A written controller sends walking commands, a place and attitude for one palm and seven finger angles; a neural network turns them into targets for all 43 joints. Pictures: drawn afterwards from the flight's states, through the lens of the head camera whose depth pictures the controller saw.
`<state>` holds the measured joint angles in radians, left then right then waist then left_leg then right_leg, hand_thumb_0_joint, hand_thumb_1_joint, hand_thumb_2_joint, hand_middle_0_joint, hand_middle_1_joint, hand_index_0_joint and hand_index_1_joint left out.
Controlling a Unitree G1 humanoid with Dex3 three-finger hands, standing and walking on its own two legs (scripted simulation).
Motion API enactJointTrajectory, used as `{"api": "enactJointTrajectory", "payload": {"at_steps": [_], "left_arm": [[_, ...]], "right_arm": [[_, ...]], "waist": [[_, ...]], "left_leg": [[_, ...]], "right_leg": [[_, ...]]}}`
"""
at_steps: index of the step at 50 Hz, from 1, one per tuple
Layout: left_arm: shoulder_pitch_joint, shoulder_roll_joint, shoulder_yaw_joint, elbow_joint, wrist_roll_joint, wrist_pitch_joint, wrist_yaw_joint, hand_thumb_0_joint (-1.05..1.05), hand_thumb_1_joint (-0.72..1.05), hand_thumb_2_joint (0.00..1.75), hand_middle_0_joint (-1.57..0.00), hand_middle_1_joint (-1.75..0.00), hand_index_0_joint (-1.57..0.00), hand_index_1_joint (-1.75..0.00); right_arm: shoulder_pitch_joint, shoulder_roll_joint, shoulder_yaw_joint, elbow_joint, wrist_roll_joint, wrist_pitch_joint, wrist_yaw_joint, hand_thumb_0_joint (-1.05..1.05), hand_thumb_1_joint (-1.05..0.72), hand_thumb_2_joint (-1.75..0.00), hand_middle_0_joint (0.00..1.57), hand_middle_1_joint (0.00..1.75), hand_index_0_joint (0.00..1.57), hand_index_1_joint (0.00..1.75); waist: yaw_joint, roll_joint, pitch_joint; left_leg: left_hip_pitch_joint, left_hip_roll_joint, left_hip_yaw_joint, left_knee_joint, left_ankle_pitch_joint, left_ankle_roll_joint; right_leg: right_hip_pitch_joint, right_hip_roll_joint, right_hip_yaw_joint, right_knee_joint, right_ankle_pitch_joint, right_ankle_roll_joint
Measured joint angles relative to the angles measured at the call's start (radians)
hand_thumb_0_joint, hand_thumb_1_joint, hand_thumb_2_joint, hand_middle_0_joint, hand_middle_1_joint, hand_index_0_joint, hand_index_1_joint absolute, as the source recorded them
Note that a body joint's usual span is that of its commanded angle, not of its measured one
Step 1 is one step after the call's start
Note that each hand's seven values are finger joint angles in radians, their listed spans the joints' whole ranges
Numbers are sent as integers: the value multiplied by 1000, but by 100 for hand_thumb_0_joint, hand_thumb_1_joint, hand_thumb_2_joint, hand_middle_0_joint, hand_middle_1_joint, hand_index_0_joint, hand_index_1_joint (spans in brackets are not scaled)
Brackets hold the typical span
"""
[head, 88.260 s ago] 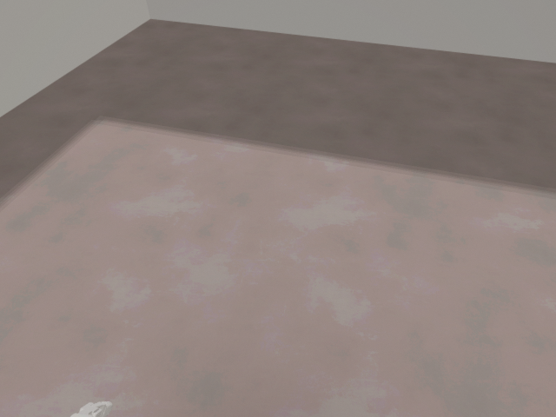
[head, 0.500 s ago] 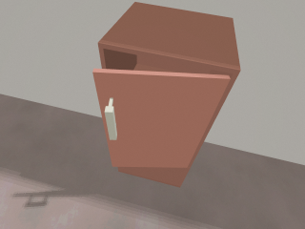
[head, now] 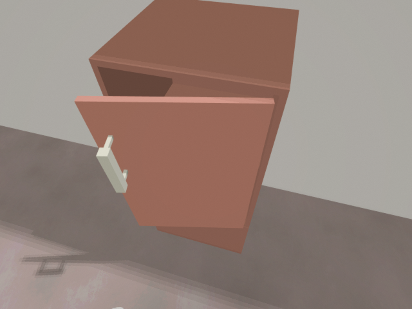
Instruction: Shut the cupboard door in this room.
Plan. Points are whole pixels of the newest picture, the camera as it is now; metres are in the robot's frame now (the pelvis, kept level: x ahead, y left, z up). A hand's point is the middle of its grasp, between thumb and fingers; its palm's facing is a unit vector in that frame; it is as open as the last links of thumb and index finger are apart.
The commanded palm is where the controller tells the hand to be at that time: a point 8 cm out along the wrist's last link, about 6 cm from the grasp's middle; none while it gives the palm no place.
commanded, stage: come to a stop and stand still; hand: left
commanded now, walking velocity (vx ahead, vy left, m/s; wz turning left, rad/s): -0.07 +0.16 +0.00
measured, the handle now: (116, 164) +0.43 +0.24 -0.01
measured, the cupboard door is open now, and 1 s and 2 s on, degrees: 14 14 14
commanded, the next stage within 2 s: look again from close up in 1.16 s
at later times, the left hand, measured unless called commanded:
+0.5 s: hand out of the picture -0.01 +0.24 -0.17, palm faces +0.03 -0.98 -0.17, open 7.4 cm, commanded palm none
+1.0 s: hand out of the picture -0.03 +0.17 -0.17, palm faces +0.03 -0.98 -0.18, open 7.3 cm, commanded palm none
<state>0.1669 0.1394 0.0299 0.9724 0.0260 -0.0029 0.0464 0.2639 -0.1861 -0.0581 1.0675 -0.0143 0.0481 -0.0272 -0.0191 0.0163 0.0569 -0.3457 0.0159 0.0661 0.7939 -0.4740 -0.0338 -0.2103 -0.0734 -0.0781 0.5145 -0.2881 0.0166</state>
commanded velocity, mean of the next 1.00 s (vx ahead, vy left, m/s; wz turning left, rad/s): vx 0.01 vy -0.04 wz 0.00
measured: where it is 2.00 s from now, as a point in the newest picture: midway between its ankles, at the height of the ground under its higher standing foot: outside the picture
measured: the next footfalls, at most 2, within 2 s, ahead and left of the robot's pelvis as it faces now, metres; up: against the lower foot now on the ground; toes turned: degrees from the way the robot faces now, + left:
left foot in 0.20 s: +0.04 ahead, +0.14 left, +0.00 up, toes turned +3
right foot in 0.64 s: -0.02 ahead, -0.09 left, +0.00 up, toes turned -1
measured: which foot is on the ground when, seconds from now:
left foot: up 0.00-0.18, down 0.20-1.00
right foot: down 0.00-0.20, up 0.22-0.62, down 0.64-1.00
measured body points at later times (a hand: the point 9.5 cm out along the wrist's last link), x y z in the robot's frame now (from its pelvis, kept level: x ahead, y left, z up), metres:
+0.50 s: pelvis -0.01 +0.06 +0.01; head +0.01 +0.07 +0.45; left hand -0.01 +0.29 -0.16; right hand +0.06 -0.17 -0.14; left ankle +0.00 +0.13 -0.74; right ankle -0.06 -0.08 -0.71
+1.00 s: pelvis -0.02 +0.01 +0.01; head -0.01 +0.01 +0.46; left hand -0.03 +0.22 -0.16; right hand -0.06 -0.19 -0.16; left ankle +0.00 +0.13 -0.74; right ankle -0.06 -0.08 -0.74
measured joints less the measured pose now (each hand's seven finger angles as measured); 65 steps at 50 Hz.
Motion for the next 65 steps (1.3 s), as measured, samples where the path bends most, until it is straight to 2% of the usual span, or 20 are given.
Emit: {"api": "enactJointTrajectory", "payload": {"at_steps": [3,5,7,9,10,11,13,16,22,28,32,35,40,56,63,65], "left_arm": [[6,9,6,-5,5,9,7,-1,93,90,-20,-30,-21,-30],[17,21,12,-7,8,19,9,-1,93,90,-20,-30,-21,-30],[31,38,19,-8,10,29,8,-1,92,90,-20,-30,-21,-30],[48,57,27,-5,10,42,4,-1,91,90,-20,-30,-21,-30],[59,65,30,-6,8,50,2,0,91,90,-20,-30,-21,-30],[61,75,33,-2,4,58,0,0,91,90,-20,-30,-20,-30],[67,88,36,9,-1,73,0,0,91,90,-20,-30,-20,-30],[87,93,31,29,-1,72,-8,0,91,90,-20,-30,-20,-30],[122,62,6,63,-5,62,-29,0,91,90,-20,-30,-20,-30],[101,26,-3,67,-9,65,-34,0,91,90,-20,-30,-20,-30],[87,28,0,64,-7,47,-23,1,92,90,-20,-30,-20,-30],[84,21,-9,80,-9,32,-15,1,93,90,-20,-30,-20,-30],[96,23,-21,106,-16,19,-9,1,93,90,-20,-30,-20,-30],[173,-38,-37,149,-19,2,-5,0,91,90,-20,-30,-20,-30],[199,-57,-38,159,-16,-2,-3,0,91,90,-20,-30,-20,-30],[203,-66,-43,158,-8,-20,8,0,91,90,-20,-30,-20,-30]], "right_arm": [[-51,-2,-3,-37,-2,14,8,0,-91,-89,19,30,20,29],[-84,-5,-6,-63,-1,19,14,0,-91,-89,19,30,20,29],[-111,-5,-6,-88,1,16,20,0,-91,-89,19,30,20,29],[-125,-5,-4,-108,3,1,23,0,-91,-89,19,30,20,29],[-124,-9,-2,-118,3,-11,24,0,-91,-89,20,30,20,29],[-127,-6,-2,-121,0,-21,23,0,-91,-89,20,30,20,29],[-128,3,8,-119,-6,-27,22,0,-91,-89,20,30,20,29],[-121,19,29,-99,-12,-31,14,0,-91,-89,20,30,20,29],[-106,45,44,-65,-9,-42,-3,0,-92,-89,20,30,21,30],[-79,32,35,-30,-10,-43,-14,-1,-92,-89,20,30,21,30],[-44,26,30,10,-2,-37,-15,0,-92,-89,20,30,21,30],[-17,19,32,44,3,-27,-11,0,-92,-89,20,30,20,29],[24,38,47,90,2,-25,-3,0,-91,-89,20,30,20,29],[28,89,61,127,7,-39,-5,0,-91,-89,20,30,20,29],[6,79,57,123,7,-41,-14,1,-92,-89,20,30,20,29],[6,57,59,99,6,-42,-11,2,-93,-89,20,30,20,29]], "waist": [[18,-8,23],[27,-14,34],[35,-27,42],[40,-42,42],[41,-41,36],[42,-53,38],[51,-69,37],[55,-73,21],[41,-54,-5],[13,-39,-5],[11,-46,-10],[-1,-19,-15],[-9,-23,-32],[14,-26,-14],[27,-35,-18],[28,-13,-23]], "left_leg": [[-38,-20,-8,88,7,-5],[-47,-24,-13,92,16,-4],[-34,-20,-16,35,41,-2],[17,-13,-13,-101,128,2],[46,-5,-15,-175,183,11],[43,-15,-10,-175,193,34],[39,-27,1,-164,176,73],[70,-36,9,-233,198,95],[118,-38,21,-357,262,104],[117,-30,30,-371,276,97],[97,-29,38,-323,257,77],[108,-8,22,-318,258,59],[139,3,15,-353,271,43],[154,19,0,-382,283,21],[158,17,1,-379,273,22],[111,30,-17,-310,246,29]], "right_leg": [[3,-11,-6,3,3,5],[-2,-19,-8,10,4,13],[-15,-29,-7,27,1,24],[-37,-42,-4,64,-15,40],[-54,-42,-4,95,-29,47],[-73,-47,8,135,-67,44],[-111,-27,55,237,-183,29],[-133,6,78,334,-191,17],[-82,34,61,272,-163,17],[-22,43,52,147,-144,7],[52,37,52,-37,-14,-6],[73,59,37,-48,-19,-20],[98,72,31,-71,-15,-35],[121,92,18,-111,-1,-55],[127,90,18,-110,-9,-54],[114,104,12,-110,-6,-51]]}}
